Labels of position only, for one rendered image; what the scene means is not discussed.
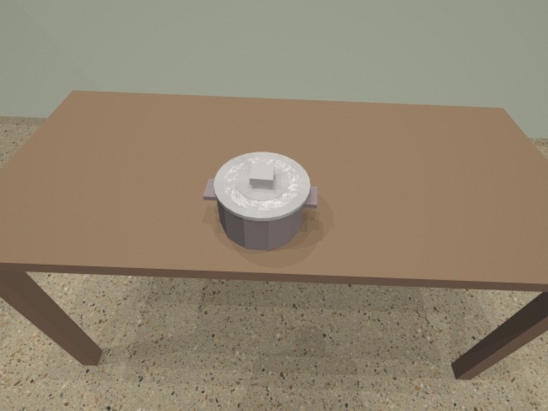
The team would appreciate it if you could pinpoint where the pot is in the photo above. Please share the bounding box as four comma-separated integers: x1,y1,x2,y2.
203,178,317,250

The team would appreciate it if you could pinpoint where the lid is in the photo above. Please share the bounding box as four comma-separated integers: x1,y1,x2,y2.
214,152,311,221

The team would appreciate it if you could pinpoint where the knob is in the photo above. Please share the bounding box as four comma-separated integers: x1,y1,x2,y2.
249,164,275,187

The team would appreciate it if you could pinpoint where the table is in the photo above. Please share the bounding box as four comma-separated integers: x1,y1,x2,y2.
0,90,548,380

